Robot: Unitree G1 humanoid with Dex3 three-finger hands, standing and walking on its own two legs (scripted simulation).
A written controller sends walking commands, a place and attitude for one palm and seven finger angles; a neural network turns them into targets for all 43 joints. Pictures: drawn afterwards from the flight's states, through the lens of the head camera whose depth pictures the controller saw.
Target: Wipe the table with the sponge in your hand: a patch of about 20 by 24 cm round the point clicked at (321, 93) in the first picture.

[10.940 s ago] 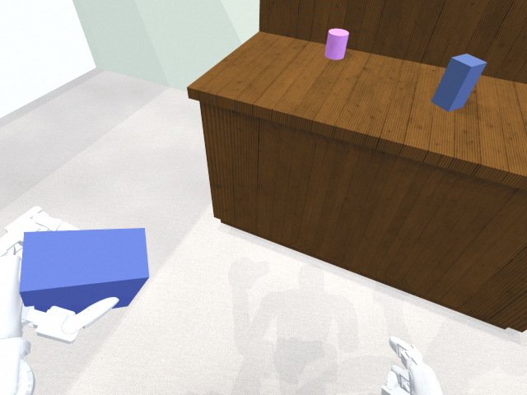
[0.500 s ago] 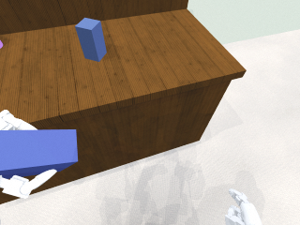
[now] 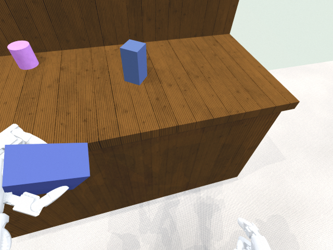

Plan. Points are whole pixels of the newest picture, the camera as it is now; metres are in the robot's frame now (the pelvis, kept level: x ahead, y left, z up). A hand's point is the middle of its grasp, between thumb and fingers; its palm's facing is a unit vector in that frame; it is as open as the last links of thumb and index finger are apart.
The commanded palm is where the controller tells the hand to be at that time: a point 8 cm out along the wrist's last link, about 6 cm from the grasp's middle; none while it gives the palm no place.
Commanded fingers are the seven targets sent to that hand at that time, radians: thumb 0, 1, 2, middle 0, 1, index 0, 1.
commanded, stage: come to a stop and stand still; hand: left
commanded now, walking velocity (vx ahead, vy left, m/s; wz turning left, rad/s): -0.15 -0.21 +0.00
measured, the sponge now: (57, 170) +0.22 +0.22 +0.14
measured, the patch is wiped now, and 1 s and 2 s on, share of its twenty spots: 0.00 0.00 0.00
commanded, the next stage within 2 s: look again from close up in 1.44 s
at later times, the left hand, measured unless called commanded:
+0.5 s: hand (60, 167) +0.22 +0.21 +0.16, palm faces +0.34 -0.83 -0.44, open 10.0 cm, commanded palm +0.16 +0.25 +0.18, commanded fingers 0.00 0.10 1.30 -1.20 -1.60 -1.20 -1.60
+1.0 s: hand (33, 173) +0.21 +0.25 +0.15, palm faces +0.34 -0.84 -0.43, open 10.0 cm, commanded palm +0.16 +0.29 +0.18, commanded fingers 0.00 0.10 1.30 -1.20 -1.60 -1.20 -1.60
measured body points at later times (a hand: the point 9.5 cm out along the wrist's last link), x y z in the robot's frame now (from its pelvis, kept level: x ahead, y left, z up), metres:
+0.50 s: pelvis +0.00 -0.02 +0.00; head +0.03 -0.03 +0.45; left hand +0.20 +0.25 +0.18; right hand +0.17 -0.27 -0.09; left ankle +0.00 +0.13 -0.71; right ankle +0.04 -0.07 -0.74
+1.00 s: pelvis -0.01 +0.02 +0.00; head +0.00 +0.01 +0.45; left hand +0.19 +0.29 +0.18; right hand +0.13 -0.21 -0.10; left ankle +0.00 +0.14 -0.74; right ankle +0.04 -0.07 -0.74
